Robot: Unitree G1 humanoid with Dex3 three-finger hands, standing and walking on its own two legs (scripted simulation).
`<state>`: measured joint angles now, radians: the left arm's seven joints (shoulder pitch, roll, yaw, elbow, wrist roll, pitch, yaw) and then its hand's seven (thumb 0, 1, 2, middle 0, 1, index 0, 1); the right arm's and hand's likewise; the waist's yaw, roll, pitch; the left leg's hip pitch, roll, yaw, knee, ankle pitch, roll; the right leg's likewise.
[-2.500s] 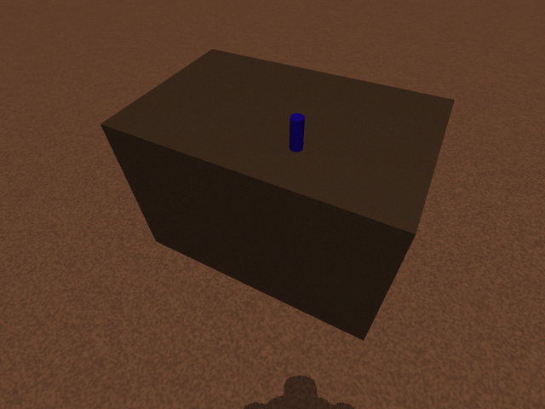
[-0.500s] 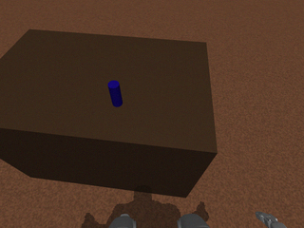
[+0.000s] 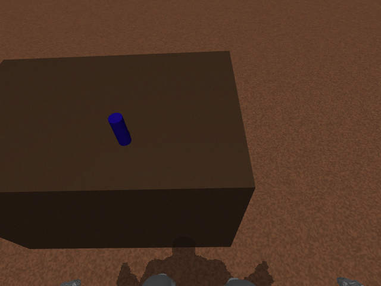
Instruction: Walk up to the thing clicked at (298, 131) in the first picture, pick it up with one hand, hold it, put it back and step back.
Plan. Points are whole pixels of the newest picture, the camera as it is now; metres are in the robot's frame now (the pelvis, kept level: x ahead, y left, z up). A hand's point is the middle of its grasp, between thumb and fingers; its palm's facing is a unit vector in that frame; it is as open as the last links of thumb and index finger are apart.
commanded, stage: walk up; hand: left
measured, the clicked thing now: (120, 130) +0.53 +0.24 -0.04
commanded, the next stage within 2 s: stand in 1.78 s
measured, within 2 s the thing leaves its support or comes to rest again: neither
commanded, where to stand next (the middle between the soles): +0.06 +0.01 m, yaw +2 degrees
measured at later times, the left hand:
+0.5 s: hand out of the picture +0.06 +0.25 -0.12, palm faces +0.00 -0.94 -0.35, open 7.4 cm
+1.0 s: hand out of the picture +0.12 +0.25 -0.12, palm faces +0.02 -0.95 -0.30, open 7.4 cm
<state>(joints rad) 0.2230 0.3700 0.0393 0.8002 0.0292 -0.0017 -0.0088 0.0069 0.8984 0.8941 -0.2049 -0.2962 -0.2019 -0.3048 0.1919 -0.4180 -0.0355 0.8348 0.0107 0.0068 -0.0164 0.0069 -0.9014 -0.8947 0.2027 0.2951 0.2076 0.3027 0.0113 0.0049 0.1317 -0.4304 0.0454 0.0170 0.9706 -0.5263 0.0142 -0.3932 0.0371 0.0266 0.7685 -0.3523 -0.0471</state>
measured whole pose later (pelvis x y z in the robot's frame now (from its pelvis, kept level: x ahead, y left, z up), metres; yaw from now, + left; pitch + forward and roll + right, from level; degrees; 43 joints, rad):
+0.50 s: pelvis -0.02 -0.01 +0.02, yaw -1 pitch -3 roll +1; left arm 0.17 0.35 0.03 1.02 0.02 0.00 -0.04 0.01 0.90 0.89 -0.20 -0.30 -0.20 -0.30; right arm 0.21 -0.39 0.00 1.01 -0.01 -0.02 0.01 0.01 -0.90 -0.89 0.20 0.30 0.21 0.30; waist 0.01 0.02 0.04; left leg -0.22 0.04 0.00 0.55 -0.28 -0.02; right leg -0.28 0.01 0.00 0.56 -0.22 -0.02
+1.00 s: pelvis +0.01 +0.01 +0.03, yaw +0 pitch -2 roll +0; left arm 0.05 0.34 0.03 1.12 -0.01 0.00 -0.02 0.01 0.90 0.89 -0.20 -0.30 -0.20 -0.30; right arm 0.14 -0.35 0.00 1.10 -0.01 -0.03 0.00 0.01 -0.90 -0.89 0.20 0.30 0.21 0.30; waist 0.00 -0.02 0.03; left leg -0.11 0.02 0.00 0.38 -0.24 -0.02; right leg -0.17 -0.01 0.00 0.38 -0.18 0.01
